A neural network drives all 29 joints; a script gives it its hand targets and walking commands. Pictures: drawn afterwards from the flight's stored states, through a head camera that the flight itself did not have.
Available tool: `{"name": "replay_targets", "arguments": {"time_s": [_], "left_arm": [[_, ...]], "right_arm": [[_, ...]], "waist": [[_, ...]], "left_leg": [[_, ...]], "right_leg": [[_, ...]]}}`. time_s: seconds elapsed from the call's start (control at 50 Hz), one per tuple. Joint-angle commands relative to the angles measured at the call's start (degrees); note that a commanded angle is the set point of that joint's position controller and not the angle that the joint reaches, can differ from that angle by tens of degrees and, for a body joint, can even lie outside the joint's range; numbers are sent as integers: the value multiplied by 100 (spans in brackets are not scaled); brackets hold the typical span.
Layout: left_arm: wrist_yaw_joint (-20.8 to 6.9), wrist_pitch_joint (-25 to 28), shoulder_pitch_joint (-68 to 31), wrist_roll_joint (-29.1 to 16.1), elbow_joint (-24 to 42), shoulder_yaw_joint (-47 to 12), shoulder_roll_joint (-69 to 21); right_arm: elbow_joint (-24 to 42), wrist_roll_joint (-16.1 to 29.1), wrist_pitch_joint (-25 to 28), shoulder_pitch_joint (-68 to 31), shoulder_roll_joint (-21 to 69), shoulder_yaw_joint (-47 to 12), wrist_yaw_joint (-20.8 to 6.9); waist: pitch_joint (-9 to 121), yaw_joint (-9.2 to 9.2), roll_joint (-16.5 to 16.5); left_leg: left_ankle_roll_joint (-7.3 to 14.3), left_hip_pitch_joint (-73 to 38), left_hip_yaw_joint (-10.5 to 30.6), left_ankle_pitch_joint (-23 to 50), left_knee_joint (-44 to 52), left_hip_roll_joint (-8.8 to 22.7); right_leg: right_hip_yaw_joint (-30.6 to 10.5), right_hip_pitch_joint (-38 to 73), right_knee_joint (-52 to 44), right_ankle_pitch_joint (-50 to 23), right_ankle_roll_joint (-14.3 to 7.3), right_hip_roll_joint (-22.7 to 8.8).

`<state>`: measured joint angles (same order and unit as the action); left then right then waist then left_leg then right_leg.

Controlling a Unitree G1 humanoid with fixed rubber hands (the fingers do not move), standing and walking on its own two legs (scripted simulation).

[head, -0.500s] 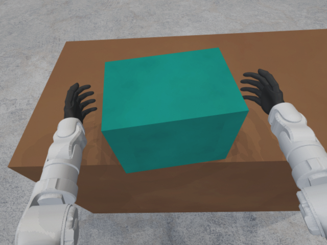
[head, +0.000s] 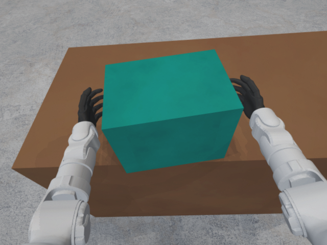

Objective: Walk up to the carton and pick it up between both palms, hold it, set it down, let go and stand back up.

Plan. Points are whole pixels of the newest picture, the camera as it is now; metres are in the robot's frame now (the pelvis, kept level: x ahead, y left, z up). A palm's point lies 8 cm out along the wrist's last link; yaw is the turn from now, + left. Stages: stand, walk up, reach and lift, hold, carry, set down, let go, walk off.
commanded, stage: reach and lift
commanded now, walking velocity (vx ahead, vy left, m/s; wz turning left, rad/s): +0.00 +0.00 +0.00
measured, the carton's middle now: (168, 114) +0.43 +0.01 +0.05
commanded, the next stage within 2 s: none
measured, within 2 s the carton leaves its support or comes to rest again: leaves its support in 1.54 s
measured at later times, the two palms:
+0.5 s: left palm (94, 117) +0.41 +0.19 +0.08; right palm (246, 105) +0.42 -0.19 +0.08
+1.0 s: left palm (94, 117) +0.41 +0.19 +0.08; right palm (243, 105) +0.43 -0.18 +0.08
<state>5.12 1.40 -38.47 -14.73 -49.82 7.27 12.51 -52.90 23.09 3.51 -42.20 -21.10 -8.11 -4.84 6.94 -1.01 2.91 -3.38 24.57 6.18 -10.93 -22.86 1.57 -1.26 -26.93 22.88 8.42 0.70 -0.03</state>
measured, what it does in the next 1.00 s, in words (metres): stands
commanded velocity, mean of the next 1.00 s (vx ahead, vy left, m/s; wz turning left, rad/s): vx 0.00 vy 0.00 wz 0.00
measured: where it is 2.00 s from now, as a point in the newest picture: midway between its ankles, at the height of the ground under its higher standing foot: outside the picture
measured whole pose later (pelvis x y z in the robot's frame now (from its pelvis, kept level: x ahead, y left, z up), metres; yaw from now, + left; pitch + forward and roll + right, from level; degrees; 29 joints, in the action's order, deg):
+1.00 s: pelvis +0.00 +0.00 +0.00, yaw +0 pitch +13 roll +0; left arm 8.0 4.7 -40.7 -9.3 -53.1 7.3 9.6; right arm -53.9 16.8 4.3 -43.3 -16.0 -4.5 -1.2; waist 7.7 -1.2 2.9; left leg -3.4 25.0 6.2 -11.0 -22.9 1.6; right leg -1.3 -27.3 22.9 8.5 0.7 0.0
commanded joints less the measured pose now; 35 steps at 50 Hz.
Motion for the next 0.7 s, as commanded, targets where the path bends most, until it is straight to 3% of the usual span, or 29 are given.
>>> {"name": "replay_targets", "arguments": {"time_s": [0.0,0.14,0.18,0.2,0.28,0.34,0.4,0.5,0.64,0.68], "left_arm": [[197,445,-2767,251,559,-296,445],[115,525,-2545,483,471,-121,179],[107,555,-2596,500,549,-135,86],[109,569,-2613,526,560,-78,125],[130,596,-2610,556,417,-24,25],[130,618,-2646,549,516,-124,-152],[158,632,-2639,587,478,-20,-120],[162,636,-2714,600,635,-106,-329],[174,638,-2760,661,425,-103,-479],[183,635,-2742,714,550,-94,-528]], "right_arm": [[548,-298,386,-3047,-779,421,176],[546,-203,432,-2995,-533,166,262],[575,-218,459,-3016,-464,179,269],[519,-210,445,-2992,-447,183,276],[486,-266,428,-3043,-320,202,301],[440,-367,415,-3011,-293,301,309],[590,-407,422,-3046,-208,289,329],[589,-548,418,-3063,-102,405,355],[526,-631,390,-3156,63,421,351],[553,-708,389,-3102,89,505,363]], "waist": [[3807,-715,-367],[3803,-766,-461],[3742,-696,-498],[3796,-768,-431],[3722,-751,-520],[3711,-656,-491],[3754,-745,-504],[3847,-645,-394],[3757,-690,-455],[3834,-606,-411]], "left_leg": [[-156,-1021,-933,2052,-324,-135],[-141,-968,-979,2455,-289,-173],[-135,-1053,-945,2454,-293,-172],[-140,-1023,-985,2442,-300,-176],[-113,-876,-983,2304,-249,-193],[-136,-1062,-950,2266,-222,-161],[-124,-1003,-972,2302,-246,-176],[-185,-1149,-947,2348,-261,-153],[-153,-1093,-959,2320,-248,-165],[-174,-1143,-934,2402,-248,-158]], "right_leg": [[330,1173,58,-1468,-72,430],[260,1634,76,-2063,3,443],[302,1634,72,-2002,4,467],[259,1631,44,-1937,-20,448],[258,1753,71,-1946,10,427],[300,1527,-16,-1731,-16,454],[281,1604,3,-1774,-29,431],[320,1523,-36,-1695,-55,443],[307,1515,-55,-1650,-44,448],[310,1545,-56,-1804,-46,443]]}}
